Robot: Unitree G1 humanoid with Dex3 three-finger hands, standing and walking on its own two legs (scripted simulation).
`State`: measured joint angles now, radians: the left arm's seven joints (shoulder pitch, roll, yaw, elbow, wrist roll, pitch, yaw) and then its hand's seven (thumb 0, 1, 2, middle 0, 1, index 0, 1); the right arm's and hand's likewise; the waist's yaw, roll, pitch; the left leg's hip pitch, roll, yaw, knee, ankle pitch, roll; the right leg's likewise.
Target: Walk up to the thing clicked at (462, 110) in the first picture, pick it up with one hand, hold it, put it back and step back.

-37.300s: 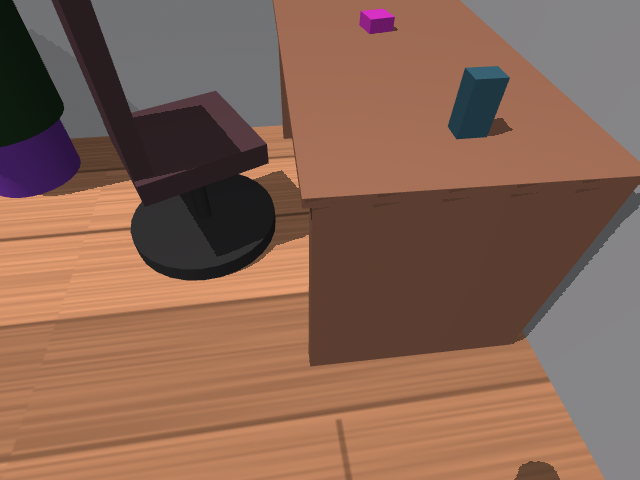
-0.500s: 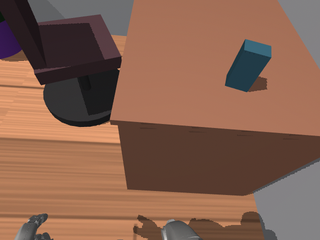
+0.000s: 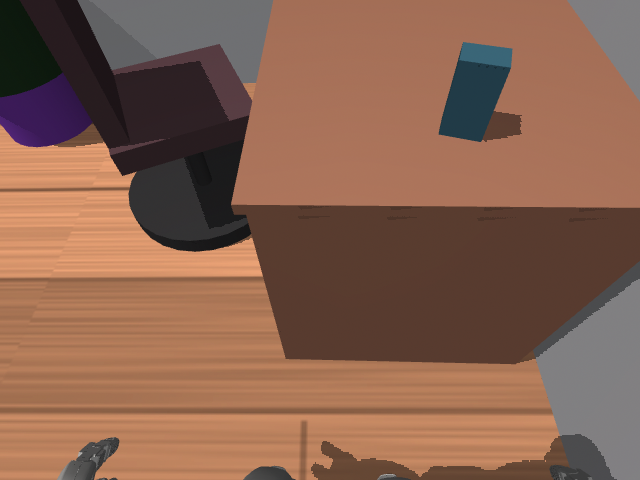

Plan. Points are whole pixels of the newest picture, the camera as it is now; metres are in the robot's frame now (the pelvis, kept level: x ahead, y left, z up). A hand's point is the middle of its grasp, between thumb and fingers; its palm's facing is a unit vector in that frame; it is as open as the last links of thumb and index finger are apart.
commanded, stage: step back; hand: right
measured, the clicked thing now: (472, 94) +0.70 -0.25 +0.05
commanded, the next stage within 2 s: none
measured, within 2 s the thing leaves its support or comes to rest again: neither
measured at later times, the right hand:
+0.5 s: hand out of the picture -0.02 -0.27 -0.13, palm faces -0.01 +0.90 -0.43, open 7.3 cm
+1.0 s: hand out of the picture -0.25 -0.30 -0.17, palm faces -0.11 +0.91 -0.39, open 7.3 cm
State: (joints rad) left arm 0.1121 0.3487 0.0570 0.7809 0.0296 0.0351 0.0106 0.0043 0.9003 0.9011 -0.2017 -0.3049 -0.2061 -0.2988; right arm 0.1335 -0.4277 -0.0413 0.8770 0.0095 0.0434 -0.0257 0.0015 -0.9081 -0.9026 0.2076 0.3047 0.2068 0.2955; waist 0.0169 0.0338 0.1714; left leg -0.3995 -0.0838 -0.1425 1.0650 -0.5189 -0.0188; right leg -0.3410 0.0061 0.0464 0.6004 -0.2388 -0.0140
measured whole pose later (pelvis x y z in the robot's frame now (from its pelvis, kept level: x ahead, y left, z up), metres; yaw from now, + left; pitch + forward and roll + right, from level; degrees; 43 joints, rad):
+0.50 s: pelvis -0.15 +0.00 +0.00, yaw -4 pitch -2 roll -1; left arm 0.23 0.42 0.09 0.86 0.02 0.08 0.00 0.01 0.91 0.90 -0.20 -0.30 -0.20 -0.30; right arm 0.08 -0.37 -0.05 0.80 -0.03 0.02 0.00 0.00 -0.90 -0.90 0.21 0.31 0.21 0.30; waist 0.04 -0.04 0.20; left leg -0.39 0.06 0.02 0.58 -0.15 0.01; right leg -0.28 0.04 0.11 0.91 -0.50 0.04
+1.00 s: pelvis -0.32 -0.04 -0.01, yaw +4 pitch -3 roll +2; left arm 0.07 0.38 0.06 0.74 0.02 0.06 0.02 0.00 0.90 0.90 -0.20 -0.30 -0.20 -0.30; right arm 0.22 -0.37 -0.05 0.90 -0.02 0.03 -0.02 0.00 -0.91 -0.90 0.21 0.30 0.21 0.30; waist 0.00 -0.04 0.21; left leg -0.24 -0.06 0.00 0.66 -0.37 0.01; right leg -0.43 -0.07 -0.08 0.73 -0.25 -0.04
